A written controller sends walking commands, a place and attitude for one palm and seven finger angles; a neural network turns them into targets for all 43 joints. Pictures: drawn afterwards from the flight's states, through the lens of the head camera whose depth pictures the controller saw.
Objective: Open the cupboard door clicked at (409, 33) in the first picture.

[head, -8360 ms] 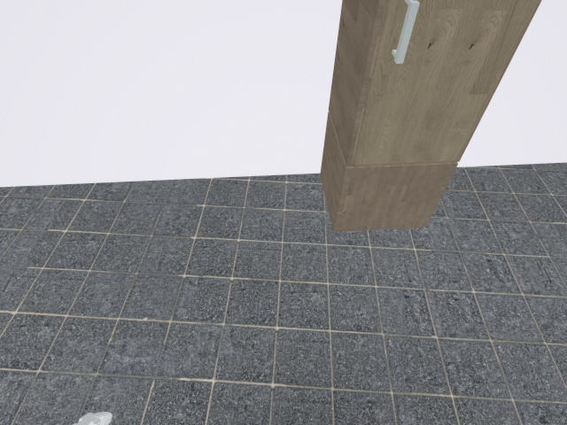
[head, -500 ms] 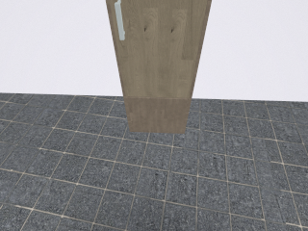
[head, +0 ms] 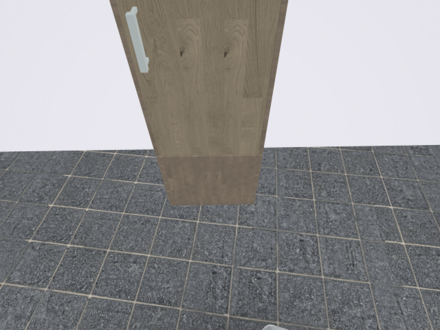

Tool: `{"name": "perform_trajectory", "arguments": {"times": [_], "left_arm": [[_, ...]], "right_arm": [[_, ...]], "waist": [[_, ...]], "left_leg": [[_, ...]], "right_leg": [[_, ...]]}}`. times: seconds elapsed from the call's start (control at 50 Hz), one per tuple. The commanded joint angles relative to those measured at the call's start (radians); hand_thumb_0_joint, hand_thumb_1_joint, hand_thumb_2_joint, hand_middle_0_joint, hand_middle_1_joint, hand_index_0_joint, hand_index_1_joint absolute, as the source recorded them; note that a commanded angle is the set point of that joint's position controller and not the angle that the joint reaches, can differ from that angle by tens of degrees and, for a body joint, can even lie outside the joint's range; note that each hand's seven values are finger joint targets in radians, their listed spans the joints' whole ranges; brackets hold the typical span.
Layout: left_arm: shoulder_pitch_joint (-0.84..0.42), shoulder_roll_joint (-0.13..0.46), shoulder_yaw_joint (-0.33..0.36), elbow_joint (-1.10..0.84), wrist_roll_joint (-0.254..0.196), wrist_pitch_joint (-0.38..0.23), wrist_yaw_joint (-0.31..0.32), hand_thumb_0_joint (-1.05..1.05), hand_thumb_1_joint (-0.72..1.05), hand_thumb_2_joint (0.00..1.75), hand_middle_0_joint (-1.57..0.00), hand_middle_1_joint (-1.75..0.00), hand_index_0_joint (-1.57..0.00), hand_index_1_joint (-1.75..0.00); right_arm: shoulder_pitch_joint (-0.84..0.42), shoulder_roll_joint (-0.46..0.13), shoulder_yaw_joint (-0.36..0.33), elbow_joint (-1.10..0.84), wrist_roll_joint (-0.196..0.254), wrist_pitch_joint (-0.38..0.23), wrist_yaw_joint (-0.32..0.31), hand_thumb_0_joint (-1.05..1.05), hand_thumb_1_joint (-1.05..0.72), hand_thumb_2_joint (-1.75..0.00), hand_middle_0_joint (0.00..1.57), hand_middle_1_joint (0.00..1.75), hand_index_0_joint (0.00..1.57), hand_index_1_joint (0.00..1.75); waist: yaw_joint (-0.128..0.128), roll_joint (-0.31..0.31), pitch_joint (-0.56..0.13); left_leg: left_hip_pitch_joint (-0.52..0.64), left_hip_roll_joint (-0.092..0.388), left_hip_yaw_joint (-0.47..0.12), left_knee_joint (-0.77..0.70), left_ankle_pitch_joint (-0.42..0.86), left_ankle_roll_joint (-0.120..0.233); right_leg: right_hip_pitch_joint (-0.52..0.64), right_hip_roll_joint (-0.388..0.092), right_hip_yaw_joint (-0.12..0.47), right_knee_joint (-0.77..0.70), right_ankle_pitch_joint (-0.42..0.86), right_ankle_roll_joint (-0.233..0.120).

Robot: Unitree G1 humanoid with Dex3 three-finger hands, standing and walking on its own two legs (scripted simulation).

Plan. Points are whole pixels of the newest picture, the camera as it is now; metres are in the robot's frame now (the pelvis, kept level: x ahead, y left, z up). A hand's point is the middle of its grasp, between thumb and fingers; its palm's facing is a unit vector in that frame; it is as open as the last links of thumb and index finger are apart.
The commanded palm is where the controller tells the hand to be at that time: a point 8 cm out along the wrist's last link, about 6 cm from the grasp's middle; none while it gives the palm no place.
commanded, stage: take the last steps up to it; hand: left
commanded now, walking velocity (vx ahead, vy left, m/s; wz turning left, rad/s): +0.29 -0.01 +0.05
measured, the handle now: (139, 40) +0.75 +0.23 +0.15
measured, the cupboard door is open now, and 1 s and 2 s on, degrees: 0 0 0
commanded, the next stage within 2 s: come to a stop and stand still in 0.36 s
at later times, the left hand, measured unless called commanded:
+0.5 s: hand out of the picture +0.12 +0.19 -0.17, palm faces +0.10 -0.99 -0.14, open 7.3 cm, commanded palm none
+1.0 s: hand (153, 278) +0.25 +0.16 -0.13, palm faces +0.06 -0.96 -0.29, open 7.4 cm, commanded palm none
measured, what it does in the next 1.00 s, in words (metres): walks ahead: left foot, then right foot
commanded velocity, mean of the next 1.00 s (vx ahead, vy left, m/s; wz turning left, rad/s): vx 0.00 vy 0.03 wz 0.01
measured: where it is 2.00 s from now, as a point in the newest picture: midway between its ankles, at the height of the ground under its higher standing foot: outside the picture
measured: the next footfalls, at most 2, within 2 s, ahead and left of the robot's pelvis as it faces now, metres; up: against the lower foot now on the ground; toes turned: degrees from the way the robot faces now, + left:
left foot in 0.40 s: +0.25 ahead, +0.13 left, +0.00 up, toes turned +11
right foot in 0.82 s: +0.26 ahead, -0.13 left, +0.00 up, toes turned -5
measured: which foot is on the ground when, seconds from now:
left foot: down 0.00-0.00, up 0.02-0.38, down 0.40-0.84, up 0.86-1.00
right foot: down 0.00-0.42, up 0.44-0.80, down 0.82-1.00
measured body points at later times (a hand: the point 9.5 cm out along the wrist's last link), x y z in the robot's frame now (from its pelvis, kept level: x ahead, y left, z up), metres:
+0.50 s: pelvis +0.16 +0.03 +0.01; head +0.16 +0.05 +0.46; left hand +0.11 +0.24 -0.16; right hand +0.24 -0.20 -0.13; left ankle +0.21 +0.12 -0.72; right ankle +0.09 -0.09 -0.67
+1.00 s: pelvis +0.18 -0.03 +0.02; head +0.20 -0.07 +0.46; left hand +0.24 +0.21 -0.11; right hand +0.23 -0.27 -0.16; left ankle +0.14 +0.11 -0.64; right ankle +0.22 -0.12 -0.72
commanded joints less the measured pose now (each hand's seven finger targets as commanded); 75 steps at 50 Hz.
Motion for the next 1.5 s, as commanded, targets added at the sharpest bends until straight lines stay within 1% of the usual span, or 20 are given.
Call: {"name": "perform_trajectory", "arguments": {"times": [0.0,0.04,0.12,0.34,0.36,0.4,0.44,0.5,0.68,0.78,0.8,0.82,0.86,0.96,1.14,1.22,1.26,1.3,1.36,1.48], "left_arm": [[0.371,0.264,0.065,0.068,-0.013,-0.021,0.028,0.0,0.9,0.9,-0.2,-0.3,-0.2,-0.3],[0.173,0.16,0.039,0.009,-0.008,-0.016,0.041,0.0,0.9,0.9,-0.2,-0.3,-0.2,-0.3],[0.11,0.073,0.008,0.008,0.002,-0.03,0.043,0.0,0.9,0.9,-0.2,-0.3,-0.2,-0.3],[0.17,0.11,0.023,0.05,-0.002,-0.024,0.038,0.0,0.9,0.9,-0.2,-0.3,-0.2,-0.3],[0.182,0.087,0.018,0.053,-0.006,-0.016,0.036,0.0,0.9,0.9,-0.2,-0.3,-0.2,-0.3],[0.199,0.009,0.0,0.015,-0.012,-0.013,0.027,0.0,0.9,0.9,-0.2,-0.3,-0.2,-0.3],[0.122,0.033,0.001,0.003,-0.002,-0.001,0.034,0.0,0.9,0.9,-0.2,-0.3,-0.2,-0.3],[0.18,-0.02,-0.009,0.057,-0.007,0.014,0.037,0.0,0.9,0.9,-0.2,-0.3,-0.2,-0.3],[0.136,0.034,0.009,0.0,-0.003,0.072,0.055,0.0,0.9,0.9,-0.2,-0.3,-0.2,-0.3],[0.194,0.082,0.019,-0.007,0.003,0.044,0.058,0.0,0.9,0.9,-0.2,-0.3,-0.2,-0.3],[0.171,0.161,0.03,-0.018,0.012,0.032,0.065,0.0,0.9,0.9,-0.2,-0.3,-0.2,-0.3],[0.178,0.198,0.033,-0.032,0.005,0.032,0.061,0.0,0.9,0.9,-0.2,-0.3,-0.2,-0.3],[0.121,0.183,0.035,-0.038,0.002,0.034,0.067,0.0,0.9,0.9,-0.2,-0.3,-0.2,-0.3],[0.066,0.166,0.039,-0.073,0.001,0.033,0.075,0.0,0.9,0.9,-0.2,-0.3,-0.2,-0.3],[0.089,0.2,0.049,-0.069,0.014,0.04,0.058,0.0,0.9,0.9,-0.2,-0.3,-0.2,-0.3],[0.041,0.176,0.039,-0.048,0.002,0.05,0.054,0.0,0.9,0.9,-0.2,-0.3,-0.2,-0.3],[0.055,0.072,0.015,-0.054,-0.014,0.056,0.045,0.0,0.9,0.9,-0.2,-0.3,-0.2,-0.3],[0.024,0.051,0.014,-0.059,0.0,0.062,0.034,0.0,0.9,0.9,-0.2,-0.3,-0.2,-0.3],[0.111,0.056,0.016,-0.001,0.006,0.055,0.017,0.0,0.9,0.9,-0.2,-0.3,-0.2,-0.3],[0.041,0.019,-0.009,-0.004,-0.009,0.038,0.022,0.0,0.9,0.9,-0.2,-0.3,-0.2,-0.3]], "right_arm": [[-0.089,-0.104,-0.028,-0.121,0.022,-0.023,0.001,0.0,-0.9,-0.9,0.2,0.3,0.2,0.3],[-0.14,-0.095,-0.034,-0.13,0.005,-0.012,0.013,0.0,-0.9,-0.9,0.2,0.3,0.2,0.3],[-0.049,-0.038,-0.026,-0.093,-0.006,0.023,0.023,0.0,-0.9,-0.9,0.2,0.3,0.2,0.3],[-0.135,-0.065,-0.022,-0.142,0.0,-0.016,0.033,0.0,-0.9,-0.9,0.2,0.3,0.2,0.3],[-0.077,-0.094,-0.026,-0.119,-0.002,-0.023,0.028,0.0,-0.9,-0.9,0.2,0.3,0.2,0.3],[0.071,-0.249,-0.055,-0.095,-0.012,-0.021,0.009,0.0,-0.9,-0.9,0.2,0.3,0.2,0.3],[0.002,-0.209,-0.043,-0.107,-0.007,-0.012,-0.007,0.0,-0.9,-0.9,0.2,0.3,0.2,0.3],[-0.158,-0.107,-0.007,-0.138,-0.001,-0.026,-0.022,0.0,-0.9,-0.9,0.2,0.3,0.2,0.3],[-0.192,-0.186,-0.053,-0.121,0.0,0.032,-0.032,0.0,-0.9,-0.9,0.2,0.3,0.2,0.3],[-0.223,-0.155,-0.066,-0.143,0.006,0.05,-0.014,0.0,-0.9,-0.9,0.2,0.3,0.2,0.3],[-0.182,-0.093,-0.057,-0.158,0.014,0.051,-0.007,0.0,-0.9,-0.9,0.2,0.3,0.2,0.3],[-0.19,-0.084,-0.054,-0.174,0.017,0.064,-0.004,0.0,-0.9,-0.9,0.2,0.3,0.2,0.3],[-0.213,-0.086,-0.052,-0.167,0.012,0.092,-0.012,0.0,-0.9,-0.9,0.2,0.3,0.2,0.3],[-0.203,-0.124,-0.055,-0.166,0.001,0.096,0.008,0.0,-0.9,-0.9,0.2,0.3,0.2,0.3],[-0.204,-0.112,-0.035,-0.188,0.007,0.073,0.025,0.0,-0.9,-0.9,0.2,0.3,0.2,0.3],[-0.023,-0.08,-0.018,-0.119,0.008,0.05,0.013,0.0,-0.9,-0.9,0.2,0.3,0.2,0.3],[0.012,-0.155,-0.024,-0.112,-0.009,0.031,0.001,0.0,-0.9,-0.9,0.2,0.3,0.2,0.3],[-0.124,-0.219,-0.029,-0.155,-0.01,0.032,-0.01,0.0,-0.9,-0.9,0.2,0.3,0.2,0.3],[-0.181,-0.163,-0.01,-0.15,-0.002,0.016,-0.02,0.0,-0.9,-0.9,0.2,0.3,0.2,0.3],[-0.042,-0.146,-0.016,-0.075,-0.004,0.008,-0.032,0.0,-0.9,-0.9,0.2,0.3,0.2,0.3]], "waist": [[0.172,-0.256,-0.18],[0.093,-0.101,-0.021],[0.005,-0.127,0.008],[0.002,-0.062,-0.003],[-0.016,0.026,-0.021],[-0.054,0.338,-0.07],[-0.042,0.195,-0.024],[0.039,0.041,-0.035],[0.023,0.157,-0.073],[0.066,0.031,-0.121],[0.045,-0.193,-0.128],[0.065,-0.213,-0.117],[0.056,-0.219,-0.104],[0.057,-0.172,-0.097],[0.081,-0.214,-0.07],[0.002,-0.194,-0.094],[-0.005,0.135,-0.03],[0.014,0.253,0.096],[0.062,0.155,0.096],[-0.006,0.143,0.024]], "left_leg": [[-0.604,-0.013,-0.089,0.763,-0.076,0.066],[-0.623,0.065,-0.096,0.755,0.097,0.062],[-0.463,0.067,-0.028,0.537,0.185,0.022],[-0.232,0.013,0.063,-0.019,0.31,0.014],[-0.108,0.016,0.042,-0.075,0.315,0.018],[0.044,0.354,-0.412,-0.298,0.328,0.184],[-0.092,0.365,-0.422,-0.351,0.216,0.224],[-0.21,0.25,-0.151,-0.3,0.728,0.171],[-0.127,0.262,-0.078,-0.185,0.991,0.192],[-0.199,0.137,-0.004,0.001,0.597,0.075],[-0.35,0.017,0.069,0.144,0.257,0.015],[-0.379,-0.052,0.022,0.289,-0.084,0.002],[-0.419,-0.049,-0.101,0.512,-0.109,0.004],[-0.502,-0.044,-0.117,0.601,0.077,-0.027],[-0.337,-0.049,-0.029,0.184,0.045,-0.004],[-0.047,-0.075,0.022,-0.16,0.184,0.018],[-0.103,0.121,-0.271,-0.382,-0.076,0.079],[-0.388,0.275,-0.475,-0.554,-0.324,0.168],[-0.305,0.171,-0.283,-0.473,-0.03,0.147],[-0.102,0.187,-0.227,-0.327,0.477,0.18]], "right_leg": [[0.488,-0.408,0.651,-0.379,-0.215,-0.215],[0.244,-0.342,0.47,-0.421,-0.358,-0.172],[0.047,-0.223,0.18,-0.451,-0.147,-0.115],[0.129,-0.189,0.106,-0.284,-0.059,-0.104],[0.067,-0.141,0.069,-0.174,-0.083,-0.078],[-0.161,0.046,-0.049,0.298,-0.414,0.007],[-0.216,-0.014,0.077,0.538,-0.375,-0.002],[-0.038,-0.058,0.126,0.381,-0.206,0.037],[0.021,0.001,0.068,0.182,-0.223,0.04],[0.212,-0.044,0.101,-0.185,0.209,0.027],[0.295,-0.232,0.313,-0.207,0.527,-0.042],[0.241,-0.354,0.346,-0.229,0.731,-0.148],[0.174,-0.342,0.375,-0.252,0.584,-0.204],[0.228,-0.275,0.287,-0.264,0.354,-0.156],[0.161,-0.233,0.334,-0.419,-0.237,-0.134],[0.02,-0.142,0.25,-0.381,-0.343,-0.05],[-0.1,-0.002,0.126,-0.125,-0.336,0.02],[-0.07,0.026,0.107,0.152,-0.224,0.029],[-0.1,0.036,0.12,0.321,-0.154,0.034],[-0.037,0.021,0.086,0.082,-0.229,0.045]]}}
